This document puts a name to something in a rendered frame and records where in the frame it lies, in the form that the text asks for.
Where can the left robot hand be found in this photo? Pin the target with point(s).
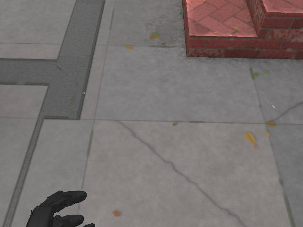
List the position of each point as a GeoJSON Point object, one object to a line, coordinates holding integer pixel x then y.
{"type": "Point", "coordinates": [43, 215]}

